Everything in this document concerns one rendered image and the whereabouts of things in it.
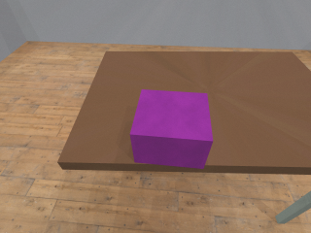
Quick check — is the carton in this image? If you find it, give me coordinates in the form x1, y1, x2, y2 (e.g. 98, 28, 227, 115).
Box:
129, 89, 213, 169

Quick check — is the table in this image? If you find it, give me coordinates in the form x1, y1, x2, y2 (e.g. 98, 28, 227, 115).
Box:
57, 50, 311, 224

